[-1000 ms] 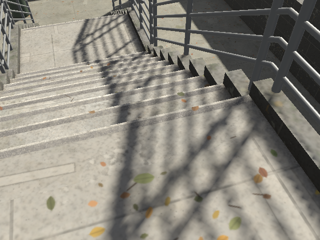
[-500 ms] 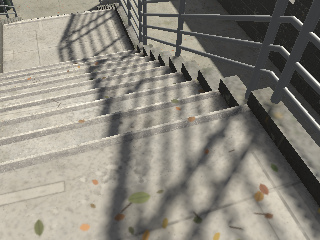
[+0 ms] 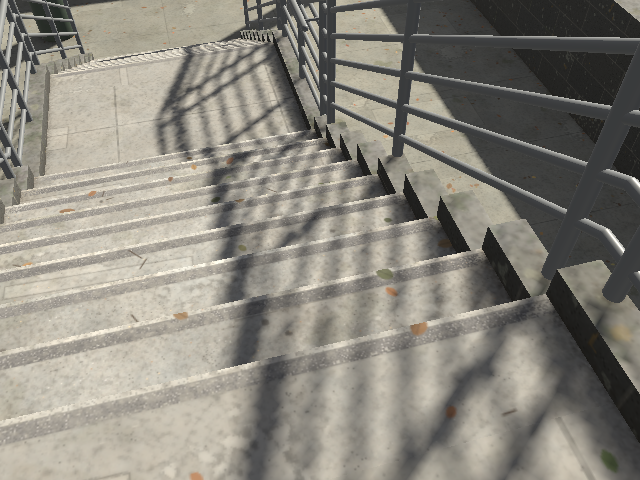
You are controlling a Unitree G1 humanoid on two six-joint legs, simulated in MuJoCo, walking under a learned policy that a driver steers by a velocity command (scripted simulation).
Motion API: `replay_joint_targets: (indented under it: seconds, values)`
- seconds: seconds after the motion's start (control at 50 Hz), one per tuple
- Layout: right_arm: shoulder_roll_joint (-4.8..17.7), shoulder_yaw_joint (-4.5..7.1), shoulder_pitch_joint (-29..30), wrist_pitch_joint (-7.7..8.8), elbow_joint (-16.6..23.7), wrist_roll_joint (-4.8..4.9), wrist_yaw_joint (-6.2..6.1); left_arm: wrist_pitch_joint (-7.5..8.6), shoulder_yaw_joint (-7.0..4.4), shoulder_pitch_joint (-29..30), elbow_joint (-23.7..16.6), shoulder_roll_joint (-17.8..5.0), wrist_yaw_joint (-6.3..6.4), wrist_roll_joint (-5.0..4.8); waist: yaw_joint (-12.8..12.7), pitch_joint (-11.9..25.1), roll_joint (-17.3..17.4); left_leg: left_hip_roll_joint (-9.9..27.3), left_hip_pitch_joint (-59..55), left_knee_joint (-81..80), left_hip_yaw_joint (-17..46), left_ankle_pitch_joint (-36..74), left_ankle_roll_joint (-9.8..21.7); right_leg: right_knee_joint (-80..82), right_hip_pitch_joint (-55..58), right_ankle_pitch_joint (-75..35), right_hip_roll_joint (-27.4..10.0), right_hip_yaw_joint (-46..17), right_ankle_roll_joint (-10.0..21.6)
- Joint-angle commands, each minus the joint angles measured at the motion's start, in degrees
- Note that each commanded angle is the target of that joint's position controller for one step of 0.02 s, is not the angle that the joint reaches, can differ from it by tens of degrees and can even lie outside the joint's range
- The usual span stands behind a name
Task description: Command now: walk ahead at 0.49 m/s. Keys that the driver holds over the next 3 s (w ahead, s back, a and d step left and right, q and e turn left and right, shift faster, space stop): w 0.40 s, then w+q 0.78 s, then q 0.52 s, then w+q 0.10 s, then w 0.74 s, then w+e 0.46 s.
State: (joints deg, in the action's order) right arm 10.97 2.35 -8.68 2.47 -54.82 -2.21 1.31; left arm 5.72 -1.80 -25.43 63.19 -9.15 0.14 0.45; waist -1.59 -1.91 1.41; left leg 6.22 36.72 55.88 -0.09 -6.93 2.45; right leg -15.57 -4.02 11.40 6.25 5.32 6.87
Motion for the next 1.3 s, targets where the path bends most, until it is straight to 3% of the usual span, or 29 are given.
replay_joint_targets:
  seconds: [0.02,0.18,0.22,0.26,0.28,0.3,0.32,0.34,0.36,0.4,0.5,0.6,0.72,0.78,0.82,0.84,0.86,0.88,0.9,0.92,0.98,1.04,1.12,1.14,1.22,1.24,1.26,1.28,1.3]
  values:
    - [1.32,-0.15,3.93,-0.06,3.66,0.48,0.25,0.95,-0.40,-2.81,-2.30,-5.80,0.33,-0.27,0.43,-4.99,-3.06,-0.34,3.48,-7.97,-1.97,6.09,-1.29,9.49,-2.38,-13.13,-16.04,-12.14,4.99]
    - [1.96,-0.34,15.32,0.81,8.50,0.86,0.58,0.49,-0.17,-9.34,-0.39,-6.59,1.38,0.84,-2.37,-5.57,-5.51,-3.82,3.26,-21.54,-4.70,3.50,1.19,3.90,11.85,-28.43,-18.70,-9.86,5.16]
    - [2.51,0.03,12.28,1.39,8.11,0.81,0.25,0.41,-0.43,-7.35,-0.73,-7.65,1.63,1.09,-0.19,-4.15,-6.03,-6.06,-3.41,-24.57,-5.90,-0.59,3.05,-1.15,12.38,-40.50,-18.78,-8.14,4.07]
    - [4.41,1.34,-1.65,2.19,3.61,0.76,-0.83,0.11,-0.68,-5.37,-1.03,-8.85,1.53,0.78,5.76,3.43,-5.37,-9.96,-21.61,-29.07,-7.57,-0.21,5.41,-16.80,9.69,-51.03,-16.86,-5.79,2.15]
    - [7.34,2.53,-12.13,2.73,0.65,-0.31,-1.51,0.22,-0.48,-4.71,-2.01,-8.42,1.37,0.30,9.72,9.33,-4.28,-4.36,-37.48,-28.82,-1.70,-0.51,7.66,-29.86,-0.72,-39.32,-15.04,-4.78,1.13]
    - [13.40,4.08,-19.64,2.76,0.12,-1.66,-1.98,0.35,0.53,-8.08,-4.01,-3.60,0.85,-1.62,9.63,18.20,5.64,12.88,-54.32,-30.34,21.73,-6.46,12.94,-51.19,-18.65,-9.60,-7.93,-0.94,-1.31]
    - [13.35,4.29,-18.11,1.71,-0.16,0.12,-1.10,0.16,-0.68,-10.39,-3.33,-5.90,0.67,-1.64,8.02,21.08,7.90,18.48,-56.55,-38.35,39.89,-4.74,17.84,-63.88,-28.96,17.55,-1.74,-5.81,-1.41]
    - [10.86,3.70,-12.49,1.40,0.21,1.30,-0.89,-0.18,-1.34,-5.10,-4.71,-7.47,0.84,-0.45,5.66,11.90,2.53,15.63,-48.69,-39.66,31.48,-7.47,15.77,-65.37,-32.93,12.36,-6.05,-8.51,-0.81]
    - [7.14,2.73,-8.08,1.75,1.02,1.46,-0.68,0.09,-1.20,-0.48,-6.16,-6.64,0.65,-0.11,4.73,5.61,0.03,13.40,-40.11,-41.90,24.12,-4.09,14.28,-62.93,-32.78,8.03,-7.81,-8.10,-0.81]
    - [2.66,1.26,-6.01,2.58,0.10,1.17,-0.98,-0.97,-1.44,0.67,-6.75,-4.96,0.26,1.12,0.72,0.68,-0.14,8.38,-29.33,-44.45,14.90,3.31,10.43,-56.41,-28.06,5.22,-10.75,-8.09,-1.42]
    - [4.62,1.03,-12.97,3.72,-2.60,1.53,-1.40,-3.42,-1.59,6.48,-10.15,-4.02,-0.71,1.79,-0.97,-1.35,1.10,3.87,-25.18,-46.62,10.10,9.58,10.59,-47.00,-29.73,0.32,-11.40,-5.09,-4.54]
    - [5.62,0.94,-18.96,3.09,-2.63,1.65,-1.64,-3.71,-1.03,20.15,-15.25,-4.70,-0.59,0.94,2.42,-3.14,1.90,2.55,-28.26,-46.58,10.89,12.27,10.04,-29.90,-32.91,-8.80,-10.54,-3.87,-7.32]
    - [7.04,1.53,-24.29,2.17,-1.92,1.44,-2.27,-3.15,-0.49,29.88,-19.91,-5.46,-0.42,0.51,5.83,-2.68,3.37,3.37,-36.93,-40.35,14.27,19.44,11.38,-21.88,-34.19,-8.91,-8.21,-4.15,-6.82]
    - [9.04,2.39,-22.04,1.53,-0.19,1.33,-2.97,-1.82,-0.85,27.44,-21.09,-7.27,-0.49,0.19,3.85,-2.08,3.19,3.51,-36.24,-35.60,15.91,25.80,9.61,-16.26,-25.81,-4.24,-6.33,-4.80,-5.37]
    - [10.36,2.74,-18.35,1.21,1.53,1.81,-2.83,-0.76,-1.78,15.77,-18.28,-8.76,-0.09,0.36,-1.88,3.12,2.25,-0.24,-32.56,-23.73,13.97,30.63,6.84,-10.51,-8.55,-4.97,-4.66,-4.34,-3.34]
    - [8.01,2.24,-17.21,1.46,3.73,2.52,-2.46,0.00,-2.81,6.08,-17.17,-12.47,0.60,1.50,-5.63,11.09,-2.55,-3.74,-24.39,-8.48,10.85,20.06,5.37,-9.64,6.31,-1.89,-14.14,-13.57,-0.51]
    - [2.29,1.26,-22.16,1.54,5.90,4.21,-2.54,-0.22,-4.01,1.91,-18.09,-17.82,0.92,2.41,-3.90,20.44,-12.71,-11.81,-7.23,10.47,4.21,-14.89,3.06,-8.17,22.75,-0.16,-29.98,-34.28,4.22]
    - [7.44,2.43,-22.79,1.12,6.15,2.55,-2.64,-1.39,-3.97,4.25,-17.95,-16.36,0.72,0.89,-2.45,20.14,-13.91,-10.78,-0.37,17.56,4.82,-24.02,3.61,-2.94,18.77,5.22,-32.09,-44.88,6.75]
    - [8.56,2.98,-19.93,0.59,6.07,1.68,-2.57,-1.88,-2.84,8.65,-18.92,-11.57,0.63,1.04,-1.03,10.65,-7.72,-7.64,2.34,20.49,5.39,-19.73,3.61,-1.70,11.10,10.06,-30.02,-37.62,5.89]
    - [7.44,2.74,-16.37,0.30,7.02,1.45,-2.06,-1.79,-2.12,11.76,-19.44,-8.48,0.40,1.24,-0.57,5.11,-3.93,-5.91,1.39,19.08,4.91,-15.43,3.12,0.15,3.60,6.41,-27.29,-29.81,4.77]
    - [5.81,2.84,-16.22,-2.60,7.88,0.78,-1.13,-0.23,-1.71,12.44,-18.42,-7.09,0.46,0.63,3.36,-0.20,-6.86,-2.85,-6.13,11.20,5.03,-11.26,1.24,3.05,-8.64,-11.98,-22.27,-14.36,0.75]
    - [6.02,2.91,-13.22,-4.21,10.05,1.00,-0.87,0.83,-2.16,9.64,-17.42,-8.84,0.25,0.40,3.90,1.11,-7.37,-2.88,-4.80,7.93,3.79,-6.69,0.69,3.31,-6.95,-23.36,-21.07,-7.63,1.58]
    - [5.27,1.92,-3.91,-4.36,14.49,0.71,0.70,-0.04,-2.33,7.41,-16.88,-10.60,0.60,0.17,2.29,0.38,-6.44,-2.55,-2.61,-3.00,1.47,1.74,0.53,3.13,-5.04,-24.21,-20.27,-1.50,1.71]
    - [4.75,1.44,-2.78,-4.56,14.82,0.20,0.89,-0.35,-2.61,6.38,-16.31,-11.46,0.66,0.71,1.54,1.21,-7.08,-3.03,-4.41,-1.33,-0.53,3.18,0.54,1.47,-5.19,-27.20,-20.64,0.11,1.95]
    - [6.02,1.17,2.22,-5.14,17.15,0.45,0.97,-1.58,-2.56,4.97,-16.76,-12.72,0.56,0.65,0.60,0.40,-6.47,-3.57,-6.25,-6.01,-3.11,-1.65,1.28,-3.29,-3.40,-30.59,-21.83,3.31,2.65]
    - [7.44,1.79,0.37,-5.42,16.41,-0.67,0.52,-1.40,-2.55,5.11,-17.03,-13.28,0.87,0.91,1.49,2.14,-6.18,-2.81,-6.78,-1.24,-2.12,2.35,2.15,-7.55,-1.40,-38.43,-24.61,2.79,2.81]
    - [7.80,2.04,-1.01,-5.51,16.17,-0.56,0.24,-1.64,-2.61,5.92,-17.91,-13.96,0.91,0.84,2.21,3.16,-5.76,-2.78,-7.42,-1.91,-1.53,-0.51,2.61,-10.63,-0.79,-42.05,-25.50,3.38,2.69]
    - [6.61,1.57,1.50,-5.27,17.35,0.69,0.15,-2.59,-2.67,6.87,-18.39,-14.16,0.92,0.45,1.39,0.96,-6.00,-5.43,-9.87,-9.49,-4.36,-11.43,2.23,-11.87,-3.15,-42.47,-23.13,6.11,1.27]
    - [6.31,1.40,-0.04,-5.13,16.64,0.52,-0.02,-3.08,-2.96,5.96,-18.25,-15.13,1.17,0.40,1.01,2.27,-7.80,-8.60,-14.09,-11.65,-7.19,-13.43,2.45,-16.70,-2.47,-48.97,-21.98,6.63,0.88]
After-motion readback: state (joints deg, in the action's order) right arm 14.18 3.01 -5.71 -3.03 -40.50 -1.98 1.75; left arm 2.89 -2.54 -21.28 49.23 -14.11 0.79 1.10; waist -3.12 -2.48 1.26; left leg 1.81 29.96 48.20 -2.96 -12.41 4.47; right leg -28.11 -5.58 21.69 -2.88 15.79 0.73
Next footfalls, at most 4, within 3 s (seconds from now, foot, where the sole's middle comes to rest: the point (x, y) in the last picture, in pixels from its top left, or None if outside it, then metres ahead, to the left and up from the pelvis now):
0.28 left None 0.34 0.12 -0.78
0.84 right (363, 421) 0.63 -0.03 -0.78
1.36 left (259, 403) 0.67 0.19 -0.78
1.98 right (334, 378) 0.74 0.03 -0.78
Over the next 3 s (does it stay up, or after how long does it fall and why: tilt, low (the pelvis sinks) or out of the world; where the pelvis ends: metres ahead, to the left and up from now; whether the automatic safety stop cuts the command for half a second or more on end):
stays up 0.87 0.40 -0.19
